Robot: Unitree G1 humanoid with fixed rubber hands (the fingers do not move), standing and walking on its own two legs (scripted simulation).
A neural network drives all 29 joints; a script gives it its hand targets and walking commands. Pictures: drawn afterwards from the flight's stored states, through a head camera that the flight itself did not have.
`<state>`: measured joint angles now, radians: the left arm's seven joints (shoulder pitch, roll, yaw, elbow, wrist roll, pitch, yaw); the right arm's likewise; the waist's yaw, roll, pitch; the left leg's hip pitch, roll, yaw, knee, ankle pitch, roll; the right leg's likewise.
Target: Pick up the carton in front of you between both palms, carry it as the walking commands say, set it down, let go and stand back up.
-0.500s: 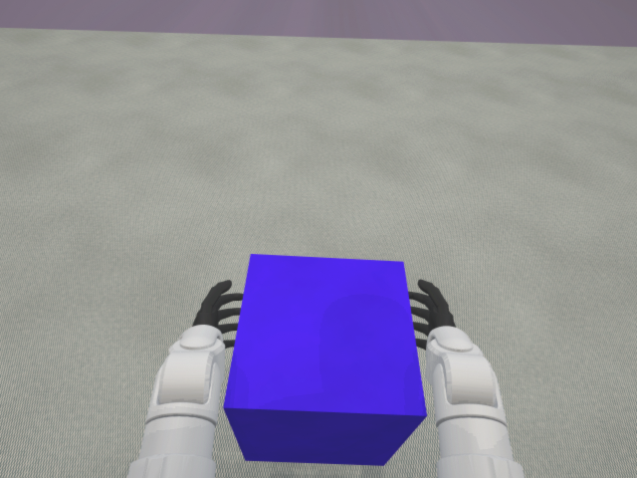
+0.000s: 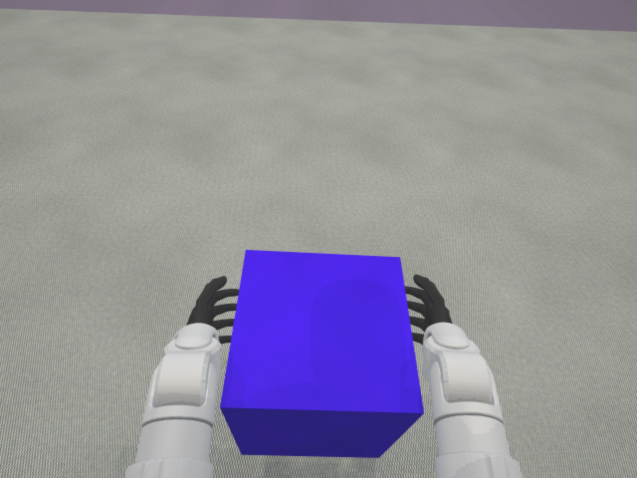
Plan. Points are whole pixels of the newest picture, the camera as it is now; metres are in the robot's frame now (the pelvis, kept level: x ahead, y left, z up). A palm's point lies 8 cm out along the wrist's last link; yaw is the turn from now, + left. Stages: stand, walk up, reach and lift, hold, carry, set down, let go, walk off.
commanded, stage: hold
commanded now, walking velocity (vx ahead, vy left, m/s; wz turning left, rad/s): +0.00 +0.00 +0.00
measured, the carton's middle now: (316, 360) +0.29 +0.01 -0.05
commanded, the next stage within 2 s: set down in 0.88 s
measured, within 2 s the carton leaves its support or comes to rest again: neither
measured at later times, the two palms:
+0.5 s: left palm (208, 326) +0.29 +0.15 +0.04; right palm (449, 353) +0.26 -0.15 +0.05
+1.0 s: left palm (212, 310) +0.31 +0.15 +0.04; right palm (446, 335) +0.28 -0.15 +0.06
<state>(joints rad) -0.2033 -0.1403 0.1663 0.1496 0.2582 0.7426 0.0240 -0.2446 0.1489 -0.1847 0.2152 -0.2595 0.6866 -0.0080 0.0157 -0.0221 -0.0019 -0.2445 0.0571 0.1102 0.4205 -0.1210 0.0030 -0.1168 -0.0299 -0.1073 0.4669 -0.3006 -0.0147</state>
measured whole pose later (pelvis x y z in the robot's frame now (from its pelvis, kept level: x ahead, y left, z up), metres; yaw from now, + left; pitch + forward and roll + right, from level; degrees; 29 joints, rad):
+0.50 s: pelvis -0.01 +0.04 +0.00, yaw -7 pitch -8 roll +0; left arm -0.26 -0.15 0.21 0.24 0.31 0.73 0.00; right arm -0.30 0.16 -0.26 0.31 -0.29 0.66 0.02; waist 0.00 -0.04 0.06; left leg -0.11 0.01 0.08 0.36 -0.11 0.02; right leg -0.03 -0.02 0.02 0.39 -0.23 0.01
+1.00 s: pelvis +0.00 +0.04 +0.01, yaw -7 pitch -7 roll +0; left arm -0.30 -0.16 0.23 0.27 0.32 0.72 -0.01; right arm -0.33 0.17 -0.29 0.32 -0.31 0.67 0.03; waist 0.01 -0.05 0.05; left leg -0.09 0.00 0.09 0.34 -0.13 0.03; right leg -0.01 -0.03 0.05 0.37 -0.24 0.02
